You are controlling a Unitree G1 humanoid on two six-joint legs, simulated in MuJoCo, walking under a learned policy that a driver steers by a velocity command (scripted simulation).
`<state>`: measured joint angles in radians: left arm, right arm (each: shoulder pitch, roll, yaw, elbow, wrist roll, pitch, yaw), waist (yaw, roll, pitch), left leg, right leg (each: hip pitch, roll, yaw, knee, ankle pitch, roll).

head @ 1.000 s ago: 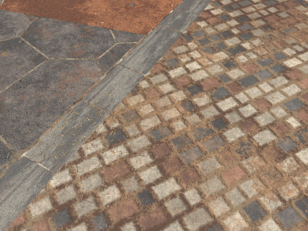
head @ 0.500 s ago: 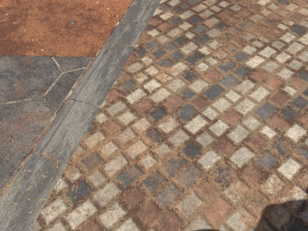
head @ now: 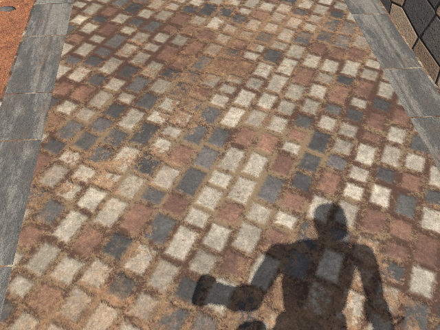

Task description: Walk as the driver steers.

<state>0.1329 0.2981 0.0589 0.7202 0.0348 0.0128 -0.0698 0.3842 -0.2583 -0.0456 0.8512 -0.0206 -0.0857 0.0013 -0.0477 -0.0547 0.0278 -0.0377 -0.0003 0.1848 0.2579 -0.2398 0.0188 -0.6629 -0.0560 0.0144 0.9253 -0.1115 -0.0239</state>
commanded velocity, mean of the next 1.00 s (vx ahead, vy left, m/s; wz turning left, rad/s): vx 0.50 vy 0.00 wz -0.36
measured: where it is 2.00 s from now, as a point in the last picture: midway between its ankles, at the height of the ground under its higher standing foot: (289, 174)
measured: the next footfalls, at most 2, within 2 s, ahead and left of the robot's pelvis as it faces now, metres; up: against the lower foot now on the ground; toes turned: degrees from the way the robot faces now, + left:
right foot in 0.18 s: +0.24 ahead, -0.12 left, +0.00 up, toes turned -11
left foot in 0.72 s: +0.60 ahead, -0.05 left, +0.00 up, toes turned -18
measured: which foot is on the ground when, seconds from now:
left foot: down 0.00-0.20, up 0.22-0.70, down 0.72-1.00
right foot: up 0.00-0.16, down 0.18-0.74, up 0.76-1.00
